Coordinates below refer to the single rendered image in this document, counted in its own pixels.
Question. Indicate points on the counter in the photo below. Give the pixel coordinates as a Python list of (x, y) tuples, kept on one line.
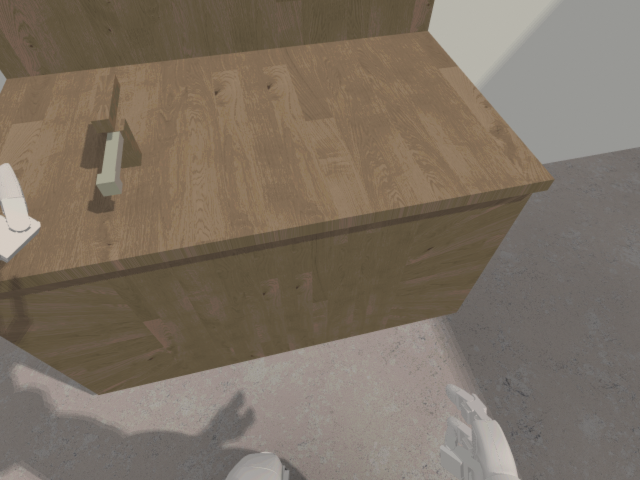
[(294, 172)]

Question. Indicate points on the robot left hand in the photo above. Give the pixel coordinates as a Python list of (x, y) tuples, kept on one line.
[(17, 229)]

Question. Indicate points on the tap lever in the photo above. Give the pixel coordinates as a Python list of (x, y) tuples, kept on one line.
[(108, 182)]

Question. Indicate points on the left robot thigh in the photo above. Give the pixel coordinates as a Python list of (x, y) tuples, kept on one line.
[(259, 466)]

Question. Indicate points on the robot right hand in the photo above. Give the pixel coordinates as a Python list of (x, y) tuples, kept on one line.
[(484, 451)]

